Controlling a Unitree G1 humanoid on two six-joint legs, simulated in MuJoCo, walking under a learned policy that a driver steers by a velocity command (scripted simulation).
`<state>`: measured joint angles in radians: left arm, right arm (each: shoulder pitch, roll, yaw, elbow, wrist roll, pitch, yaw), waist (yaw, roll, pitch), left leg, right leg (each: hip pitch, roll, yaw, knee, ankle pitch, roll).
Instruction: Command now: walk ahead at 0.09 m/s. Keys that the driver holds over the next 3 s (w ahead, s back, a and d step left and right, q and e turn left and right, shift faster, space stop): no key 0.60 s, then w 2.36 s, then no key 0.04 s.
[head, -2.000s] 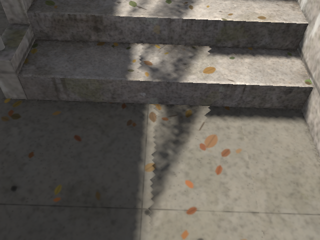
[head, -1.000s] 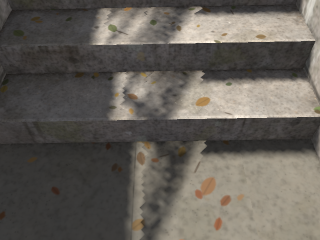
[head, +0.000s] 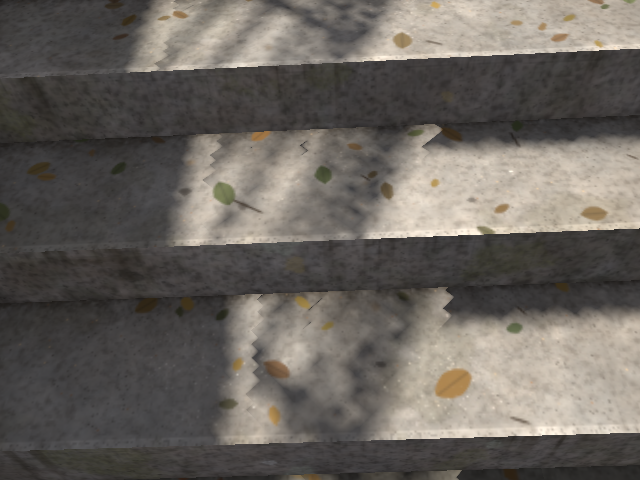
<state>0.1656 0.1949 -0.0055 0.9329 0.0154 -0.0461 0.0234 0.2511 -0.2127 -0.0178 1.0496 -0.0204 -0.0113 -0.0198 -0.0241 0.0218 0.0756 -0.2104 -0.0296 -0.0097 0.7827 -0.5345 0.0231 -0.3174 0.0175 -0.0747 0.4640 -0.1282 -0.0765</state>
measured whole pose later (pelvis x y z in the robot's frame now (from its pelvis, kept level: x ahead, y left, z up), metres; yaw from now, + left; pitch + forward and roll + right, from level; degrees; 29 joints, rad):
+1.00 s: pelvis +0.12 -0.01 +0.00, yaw +0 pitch +0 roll +0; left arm 0.30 0.21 0.04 1.09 0.04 -0.09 0.00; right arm 0.27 -0.23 -0.04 1.09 -0.03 -0.05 -0.01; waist 0.02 0.03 0.02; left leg -0.28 0.00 0.00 0.92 -0.42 0.06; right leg -0.13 0.05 -0.08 0.43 -0.29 -0.08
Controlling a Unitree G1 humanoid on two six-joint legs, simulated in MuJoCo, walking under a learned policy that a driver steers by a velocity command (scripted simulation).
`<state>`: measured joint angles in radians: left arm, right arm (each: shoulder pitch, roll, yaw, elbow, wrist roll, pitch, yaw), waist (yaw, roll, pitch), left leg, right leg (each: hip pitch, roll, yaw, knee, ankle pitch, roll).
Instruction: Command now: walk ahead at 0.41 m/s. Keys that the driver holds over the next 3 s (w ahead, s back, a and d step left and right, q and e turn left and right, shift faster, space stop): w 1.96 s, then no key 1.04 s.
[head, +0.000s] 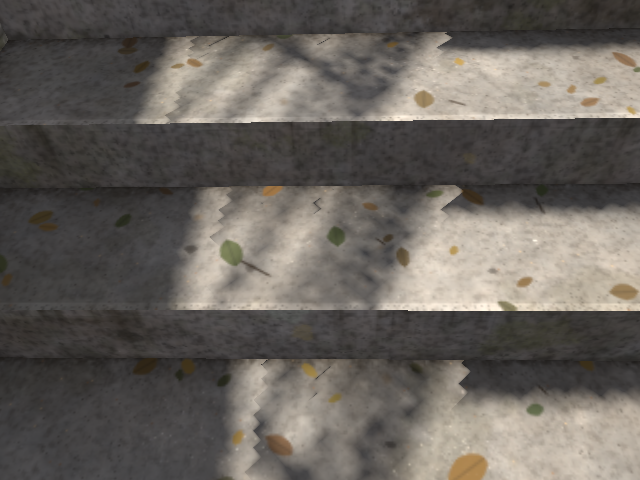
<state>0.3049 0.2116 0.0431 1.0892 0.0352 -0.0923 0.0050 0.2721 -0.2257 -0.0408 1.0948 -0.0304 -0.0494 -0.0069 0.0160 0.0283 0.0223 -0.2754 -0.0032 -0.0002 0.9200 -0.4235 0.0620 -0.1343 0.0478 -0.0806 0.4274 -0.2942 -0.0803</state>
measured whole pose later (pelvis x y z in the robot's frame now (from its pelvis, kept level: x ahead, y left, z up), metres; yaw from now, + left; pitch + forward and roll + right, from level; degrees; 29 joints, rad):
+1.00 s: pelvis +0.45 -0.07 +0.14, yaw -1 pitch +3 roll -2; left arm 0.37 0.20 0.01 1.11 0.10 -0.06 -0.08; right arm 0.19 -0.23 -0.02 0.85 -0.02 -0.06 0.08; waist 0.01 0.07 -0.06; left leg -1.10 -0.09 -0.32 2.02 0.14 0.27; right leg -0.43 0.06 -0.17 0.74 -0.38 -0.11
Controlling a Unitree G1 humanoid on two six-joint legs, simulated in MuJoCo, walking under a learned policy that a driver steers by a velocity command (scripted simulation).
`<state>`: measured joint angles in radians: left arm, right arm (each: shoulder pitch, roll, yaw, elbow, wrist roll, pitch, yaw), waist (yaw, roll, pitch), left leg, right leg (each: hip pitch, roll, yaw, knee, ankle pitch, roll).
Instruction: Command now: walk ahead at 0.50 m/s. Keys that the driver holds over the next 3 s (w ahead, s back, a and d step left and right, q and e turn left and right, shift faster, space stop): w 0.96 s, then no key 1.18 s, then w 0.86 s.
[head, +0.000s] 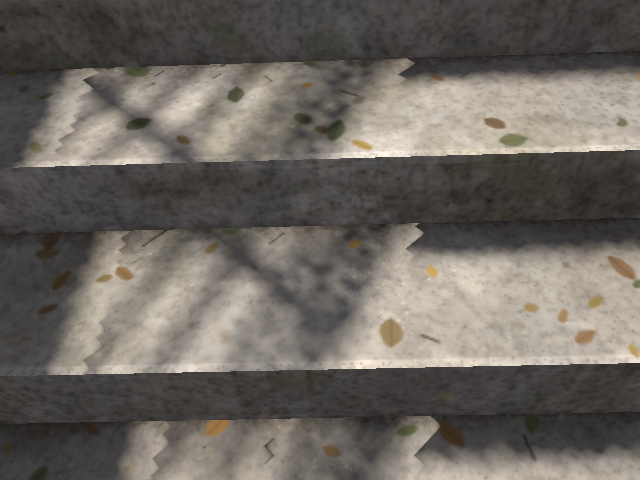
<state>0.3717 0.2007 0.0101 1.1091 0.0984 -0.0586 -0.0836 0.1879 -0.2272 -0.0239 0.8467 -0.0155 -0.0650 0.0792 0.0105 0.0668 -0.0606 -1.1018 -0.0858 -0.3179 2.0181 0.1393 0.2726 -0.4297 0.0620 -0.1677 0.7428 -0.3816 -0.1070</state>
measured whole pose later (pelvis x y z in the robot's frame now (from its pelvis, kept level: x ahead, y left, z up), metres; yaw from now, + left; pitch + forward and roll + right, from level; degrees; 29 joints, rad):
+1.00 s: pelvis +0.61 -0.04 +0.31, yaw +0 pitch +7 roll -3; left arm 0.17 0.18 0.00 1.00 0.06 -0.04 -0.05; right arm 0.31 -0.22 -0.03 1.05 -0.02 -0.09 0.07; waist 0.03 0.06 -0.14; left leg -0.78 -0.05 -0.24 1.77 0.08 0.17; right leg -0.68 0.04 -0.14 0.96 -0.42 -0.08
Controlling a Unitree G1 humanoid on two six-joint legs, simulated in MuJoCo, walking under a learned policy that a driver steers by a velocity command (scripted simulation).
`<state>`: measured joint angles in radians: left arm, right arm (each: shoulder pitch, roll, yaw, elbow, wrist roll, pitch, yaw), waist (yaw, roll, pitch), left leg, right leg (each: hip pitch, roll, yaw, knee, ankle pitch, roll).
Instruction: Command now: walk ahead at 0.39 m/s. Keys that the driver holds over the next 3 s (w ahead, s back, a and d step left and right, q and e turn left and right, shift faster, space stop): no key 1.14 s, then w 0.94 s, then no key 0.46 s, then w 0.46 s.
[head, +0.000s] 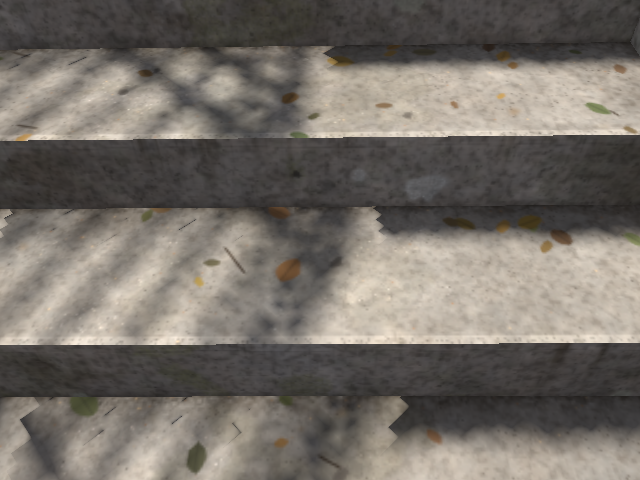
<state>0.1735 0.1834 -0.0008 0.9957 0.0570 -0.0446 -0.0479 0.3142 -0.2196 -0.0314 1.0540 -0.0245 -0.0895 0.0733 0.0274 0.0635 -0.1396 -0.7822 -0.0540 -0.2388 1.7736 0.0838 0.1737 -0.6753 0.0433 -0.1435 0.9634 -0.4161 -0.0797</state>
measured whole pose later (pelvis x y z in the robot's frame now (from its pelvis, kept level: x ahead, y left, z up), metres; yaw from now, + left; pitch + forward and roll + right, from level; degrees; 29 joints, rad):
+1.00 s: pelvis +0.28 +0.06 +0.22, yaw +0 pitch +0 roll +1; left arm 0.15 0.19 0.03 0.99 -0.02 -0.11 -0.06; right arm 0.06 -0.20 -0.01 0.94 -0.01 -0.13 0.09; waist 0.03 0.02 -0.01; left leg -0.40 0.03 0.13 0.65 -0.25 0.03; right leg -0.42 -0.02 0.01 0.67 -0.26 0.00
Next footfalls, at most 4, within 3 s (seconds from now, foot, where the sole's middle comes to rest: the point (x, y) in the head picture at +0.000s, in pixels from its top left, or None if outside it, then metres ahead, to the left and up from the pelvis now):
0.40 left None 0.39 0.17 -0.54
0.84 right None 0.39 -0.07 -0.54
1.82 left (244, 280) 0.74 0.20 -0.37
2.36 right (347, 98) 1.06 0.01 -0.19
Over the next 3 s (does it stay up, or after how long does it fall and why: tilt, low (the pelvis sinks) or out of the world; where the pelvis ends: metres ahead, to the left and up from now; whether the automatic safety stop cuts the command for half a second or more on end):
stays up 1.07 0.16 0.57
